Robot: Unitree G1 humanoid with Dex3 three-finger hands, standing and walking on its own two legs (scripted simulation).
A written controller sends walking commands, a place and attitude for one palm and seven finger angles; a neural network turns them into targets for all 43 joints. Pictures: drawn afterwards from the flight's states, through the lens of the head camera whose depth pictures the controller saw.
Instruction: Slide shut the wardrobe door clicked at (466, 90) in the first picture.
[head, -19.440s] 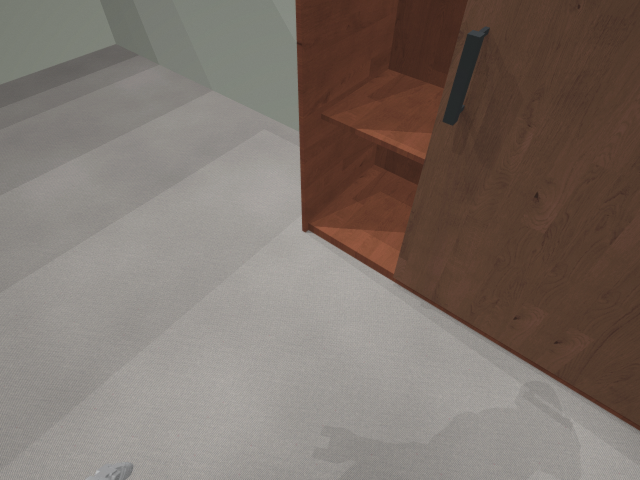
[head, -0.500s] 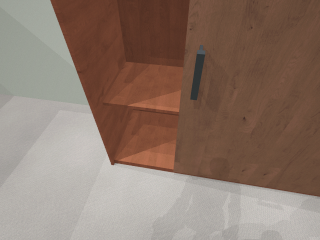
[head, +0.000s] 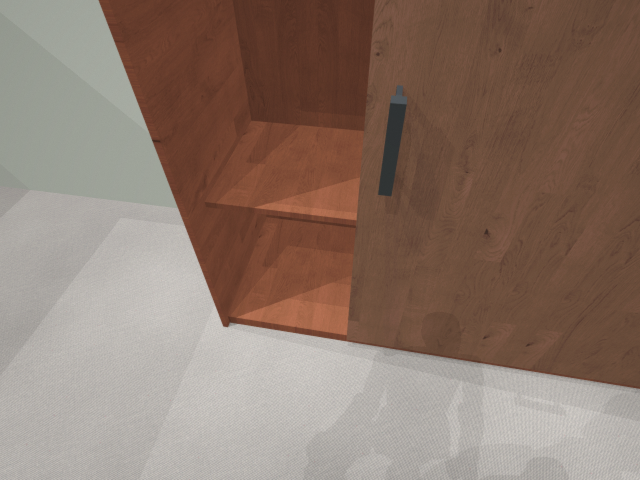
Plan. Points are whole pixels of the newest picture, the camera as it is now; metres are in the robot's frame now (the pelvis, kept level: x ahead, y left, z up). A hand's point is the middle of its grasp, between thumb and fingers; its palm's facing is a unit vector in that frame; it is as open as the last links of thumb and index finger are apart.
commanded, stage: look again from close up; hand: right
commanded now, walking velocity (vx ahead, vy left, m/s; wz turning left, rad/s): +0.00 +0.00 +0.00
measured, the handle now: (392, 142) +0.65 -0.09 +0.08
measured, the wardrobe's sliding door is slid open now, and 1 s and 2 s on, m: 0.43 0.43 0.43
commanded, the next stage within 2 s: shuffle to correct the standing spot in 0.54 s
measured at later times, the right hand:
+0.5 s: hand out of the picture -0.03 -0.17 -0.18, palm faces +0.04 +0.99 -0.15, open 7.4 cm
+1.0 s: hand out of the picture -0.03 -0.15 -0.19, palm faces +0.11 +0.98 -0.15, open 7.4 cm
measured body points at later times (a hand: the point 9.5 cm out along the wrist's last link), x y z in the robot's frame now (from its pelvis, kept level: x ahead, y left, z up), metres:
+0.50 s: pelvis +0.00 -0.01 +0.00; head +0.00 -0.02 +0.45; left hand -0.01 +0.21 -0.15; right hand -0.03 -0.22 -0.17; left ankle -0.03 +0.11 -0.74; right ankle +0.02 -0.10 -0.74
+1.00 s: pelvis +0.03 +0.01 -0.01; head +0.03 -0.01 +0.44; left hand +0.00 +0.22 -0.17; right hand -0.04 -0.21 -0.18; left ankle -0.03 +0.11 -0.74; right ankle +0.02 -0.09 -0.74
